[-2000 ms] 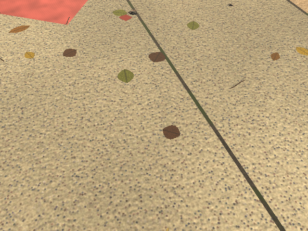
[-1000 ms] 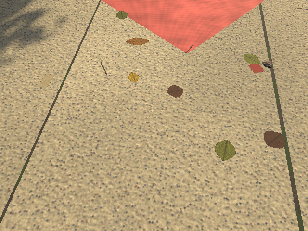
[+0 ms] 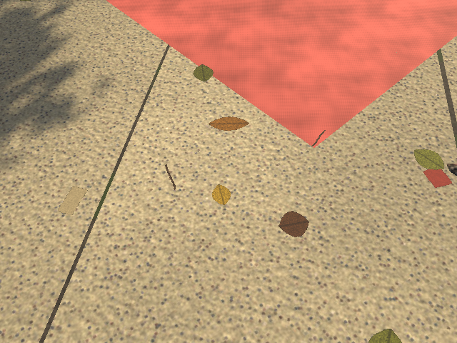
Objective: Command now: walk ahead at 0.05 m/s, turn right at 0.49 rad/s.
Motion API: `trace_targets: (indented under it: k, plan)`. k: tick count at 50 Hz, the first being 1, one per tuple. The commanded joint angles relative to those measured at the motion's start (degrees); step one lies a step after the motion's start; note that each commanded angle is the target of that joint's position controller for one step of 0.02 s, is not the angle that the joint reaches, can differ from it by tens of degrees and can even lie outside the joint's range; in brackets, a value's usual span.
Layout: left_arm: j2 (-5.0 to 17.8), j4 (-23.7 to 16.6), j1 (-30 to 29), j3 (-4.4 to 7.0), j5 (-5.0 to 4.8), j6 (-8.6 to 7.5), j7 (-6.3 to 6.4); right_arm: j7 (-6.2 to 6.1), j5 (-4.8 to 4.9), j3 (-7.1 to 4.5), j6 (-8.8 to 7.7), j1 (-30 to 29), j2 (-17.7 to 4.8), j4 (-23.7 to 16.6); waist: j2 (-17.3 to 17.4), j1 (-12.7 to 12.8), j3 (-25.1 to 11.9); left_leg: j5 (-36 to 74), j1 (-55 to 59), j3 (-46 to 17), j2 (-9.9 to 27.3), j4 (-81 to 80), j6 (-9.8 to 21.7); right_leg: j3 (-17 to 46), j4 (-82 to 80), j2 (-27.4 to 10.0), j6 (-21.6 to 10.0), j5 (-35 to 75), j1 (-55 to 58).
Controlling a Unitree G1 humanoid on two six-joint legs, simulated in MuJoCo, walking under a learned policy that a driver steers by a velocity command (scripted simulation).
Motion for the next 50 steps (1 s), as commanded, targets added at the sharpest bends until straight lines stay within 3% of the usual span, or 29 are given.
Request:
trace_targets:
  k: [1, 3, 4, 5, 6, 7, 8, 10, 11, 13, 18, 24, 27, 28, 29, 30, 31, 32, 34, 37, 39, 42, 43, 44, 45, 46, 47, 48, 50]
  plan:
    - [4.32, -3.93, 2.74, 1.12, 0.07, -0.06, -1.03, -0.40, 0.87, -2.51, -0.23, -3.50, -9.70, -3.38, 9.01, 1.28, -8.88, 4.23, 4.61, -9.48, 16.33, -8.59, 11.11, -0.83, -5.53, -0.30, -1.85, 1.73, 8.69]
    - [4.41, -3.58, 4.84, 1.57, 0.27, -0.04, -1.63, -0.35, 1.94, -2.67, 0.43, -3.97, -10.05, -2.61, 7.98, 2.86, -8.51, 0.35, 4.25, -7.32, 15.31, -4.67, 8.13, -3.14, -14.83, 1.58, -4.11, 6.15, 14.05]
    - [5.38, -3.02, 6.35, 2.14, 0.61, -0.04, -1.54, -0.33, 2.21, -2.47, 0.77, -2.27, -8.78, -1.65, 5.92, 2.96, -7.80, -4.31, 2.24, -5.37, 13.29, -0.50, 5.19, -2.65, -19.30, 2.88, -5.86, 8.41, 17.53]
    - [9.19, -3.33, 7.42, 3.22, 0.87, -0.13, -0.94, -0.07, 1.60, -2.02, 1.16, 0.60, -6.33, -0.66, -4.32, 2.03, -5.27, -11.69, -3.93, -0.03, 8.12, 11.26, 0.04, 7.65, -28.18, -2.72, -9.25, 17.56, 20.77]
    - [14.88, -5.80, 6.10, 3.97, 0.84, -0.14, 0.10, 0.26, -0.73, -1.28, 1.21, 0.54, -4.16, -2.85, -20.62, -0.33, -2.80, -30.62, -19.81, 2.09, -0.90, 28.91, -5.79, 27.21, -30.70, -16.00, -17.80, 33.53, 25.24]
    - [14.93, -6.68, 7.30, 3.81, 2.96, -1.44, -0.57, -0.24, -0.38, -2.04, 0.87, -6.01, -6.61, -4.69, -15.37, 4.45, -5.75, -31.92, -22.04, -8.31, -3.32, 38.11, -4.94, 31.54, -34.15, -18.20, -23.38, 28.25, 20.71]
    - [13.85, -6.86, 5.27, 3.55, 3.15, -2.70, -0.88, -0.58, 0.90, -2.56, 0.96, -6.92, -7.74, -4.64, -10.29, 3.08, -4.93, -26.48, -22.54, -11.01, -2.29, 41.24, -3.70, 27.28, -34.51, -14.98, -20.89, 23.32, 20.01]
    - [9.97, -8.06, -0.82, 2.56, 0.64, -3.33, -0.28, -1.51, 0.49, -3.20, 1.53, -3.56, -8.27, -2.15, -6.38, 0.06, -5.02, -17.70, -22.16, -12.40, -0.93, 40.59, -3.42, 21.28, -33.10, -10.78, -15.29, 20.44, 19.54]
    - [9.10, -8.52, -2.07, 2.15, 0.28, -3.20, 0.15, -1.63, 0.08, -3.35, 1.54, -2.70, -8.29, -1.92, -6.91, -0.72, -5.60, -15.16, -19.93, -12.24, -1.44, 41.41, -3.89, 19.69, -32.64, -9.51, -14.82, 22.67, 18.11]
    - [8.11, -9.02, -1.28, 1.73, 0.55, -2.96, 0.73, -1.35, 0.52, -3.27, 1.08, -1.73, -7.32, -1.81, -6.14, -0.98, -7.63, -12.13, -17.93, -12.30, -2.64, 40.92, -4.43, 18.44, -31.97, -7.89, -14.87, 25.23, 19.20]
    - [9.64, -9.79, 0.79, 2.58, 0.04, -2.23, 1.56, -0.62, 1.00, -2.15, 0.26, -4.54, -5.21, -2.90, -6.94, 0.94, -7.74, -10.80, -15.52, -13.49, -3.70, 25.20, -5.90, 21.08, -30.48, -6.79, -15.25, 21.91, 22.71]
    - [9.76, -11.61, -1.11, 2.81, 0.05, -1.25, 0.58, 0.99, 1.68, -2.22, -0.81, -2.28, -6.78, -2.56, -8.69, 1.23, -8.30, -13.64, -5.58, -13.11, -4.86, 13.70, -5.06, 26.77, -27.93, -6.47, -15.99, 25.89, 20.45]
    - [8.23, -11.93, -2.51, 2.05, -0.73, -0.75, 0.67, 1.95, 1.30, -2.10, -1.51, 1.31, -6.45, -1.74, -7.61, -1.20, -8.63, -1.53, 4.70, -11.60, -4.10, -2.44, -2.65, 26.10, -24.19, -3.44, -12.46, 25.02, 18.29]
    - [6.56, -11.83, -0.76, 1.57, -0.20, -0.84, 0.79, 1.91, 0.46, -2.54, -1.55, 2.16, -8.66, -1.89, -4.03, -0.53, -9.13, 4.18, 10.43, -15.92, 1.46, -4.38, -0.48, 23.82, -20.98, -0.78, -9.48, 16.46, 14.19]
    - [3.39, -11.96, 2.40, 0.60, 1.13, -1.20, 0.58, 1.53, -0.54, -2.99, -1.21, 1.16, -12.40, -2.91, 9.71, 2.69, -9.46, 17.12, 15.15, -27.08, 12.47, -5.29, 4.67, 15.40, -10.09, 6.96, -5.79, -2.75, 7.09]
    - [6.36, -13.43, 0.24, 1.56, 0.83, -1.83, 0.62, 1.69, -1.77, -2.58, -1.23, 0.81, -11.49, -2.34, 17.83, 2.10, -6.81, 20.25, 10.36, -36.71, 19.21, -6.69, 14.73, 10.52, -2.51, 9.87, -2.95, -16.52, 1.13]
    - [10.38, -12.16, 0.18, 2.81, 0.67, -2.05, 0.79, 1.67, -1.16, -2.14, -1.57, -0.40, -9.67, -3.41, 12.54, 0.77, -5.76, 18.23, 9.71, -35.30, 18.60, -6.96, 16.53, 11.66, 6.93, 8.05, -1.15, -15.94, 0.43]
    - [10.86, -11.22, 0.19, 3.35, 0.24, -1.93, 0.71, 1.38, -0.29, -2.09, -1.55, -1.34, -9.28, -3.32, 9.99, 1.04, -5.31, 16.69, 10.59, -31.19, 15.64, -5.99, 14.45, 11.57, 11.46, 8.17, -0.23, -13.06, -1.23]
    - [7.80, -9.84, 0.99, 2.80, 0.30, -1.03, 0.93, 1.14, 1.03, -1.46, -1.40, -2.90, -8.00, -3.32, 8.25, 1.39, -4.38, 16.89, 11.28, -25.92, 12.21, -4.63, 11.74, 12.22, 12.81, 7.43, 1.58, -8.99, -1.86]
    - [2.66, -9.95, -0.24, 0.84, 0.18, -1.03, 0.39, 0.95, 0.79, -0.84, -0.44, -2.84, -6.53, -2.56, 10.11, 1.02, -5.76, 19.52, 11.39, -18.91, 7.71, -3.50, 10.14, 6.52, -0.05, 5.24, 2.73, -6.08, 4.64]
    - [1.35, -10.37, -2.60, 0.10, 0.03, -1.31, 0.10, 0.94, 0.72, -1.06, 0.30, -0.80, -7.51, -1.94, 12.17, -1.22, -6.52, 20.36, 11.91, -18.63, 7.55, -2.77, 10.41, 3.46, -10.02, 4.38, 2.71, -5.66, 9.74]
    - [2.78, -8.19, 0.72, 0.62, -0.08, -1.42, -0.07, 1.20, 1.66, -0.65, 0.65, 0.62, -7.78, -1.05, 10.83, 0.34, -6.04, 16.26, 10.40, -19.11, 7.09, -1.04, 8.67, 1.39, -30.13, 5.23, 0.60, 9.73, 19.13]
    - [4.33, -8.35, 0.59, 0.73, 0.59, -1.44, 0.07, 1.38, 1.61, -0.27, 0.07, 2.62, -7.02, -0.40, 8.93, -0.19, -6.24, 11.86, 7.49, -19.16, 6.47, -1.21, 5.78, 4.43, -32.27, 3.39, -0.96, 15.52, 24.13]
    - [7.64, -9.01, 1.21, 1.19, 1.19, -1.36, 0.55, 1.80, 0.27, 0.30, -0.78, 3.29, -5.88, -0.51, 2.63, -1.32, -7.86, 5.99, 3.67, -16.29, 4.00, 1.94, 2.22, 10.42, -29.66, -2.57, -3.07, 28.65, 29.10]
    - [7.64, -7.39, 0.76, 1.19, 1.57, -1.35, 0.33, 2.07, -0.17, 0.95, -1.39, 5.61, -3.10, 0.01, -7.89, -4.16, -9.34, -7.21, 5.86, -10.66, -0.92, 0.81, -1.02, 11.10, -27.41, -3.56, -6.69, 17.63, 24.40]
    - [4.79, -8.23, 0.00, 0.74, 1.36, -1.56, -0.33, 1.98, -0.43, 0.92, -1.34, 1.94, -4.94, 0.37, -6.55, -1.03, -7.36, -10.84, 6.89, -8.44, -2.67, 3.80, -2.97, 11.61, -29.50, -2.16, -8.19, 1.87, 20.47]
    - [5.80, -7.76, 1.50, 1.03, 1.51, -1.70, -0.47, 1.90, 0.27, 0.43, -1.29, -0.56, -6.02, 0.01, -6.94, 0.68, -4.37, -14.62, 3.49, -5.89, -4.72, 8.26, -3.24, 13.98, -32.36, -2.65, -9.03, -10.95, 18.64]
    - [8.00, -7.30, 3.27, 1.49, 1.43, -1.93, -0.31, 1.63, 0.95, 0.32, -1.30, -1.38, -5.54, -0.22, -8.81, 1.46, -1.01, -17.54, -0.80, -4.57, -5.46, 12.28, -2.78, 18.25, -35.76, -4.77, -10.44, -19.78, 17.20]
    - [8.75, -6.23, 6.40, 1.55, 0.65, -3.07, 0.10, 1.75, 2.12, 0.04, -2.01, -2.95, -5.67, -1.65, -12.76, 2.46, 5.27, -19.22, -7.03, -6.83, -3.77, 17.65, -0.62, 26.68, -40.04, -10.10, -13.93, -24.02, 15.03]
Next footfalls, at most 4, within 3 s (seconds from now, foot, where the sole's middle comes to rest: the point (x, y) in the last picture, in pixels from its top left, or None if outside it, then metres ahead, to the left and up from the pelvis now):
0.10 right None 0.06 -0.13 -0.77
0.56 left None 0.13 0.06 -0.77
0.86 right None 0.00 -0.15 -0.77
1.60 right None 0.37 -0.29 -0.77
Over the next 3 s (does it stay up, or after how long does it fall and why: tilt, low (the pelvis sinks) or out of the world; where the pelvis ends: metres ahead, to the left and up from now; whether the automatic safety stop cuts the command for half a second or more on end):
stays up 0.95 -0.38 0.01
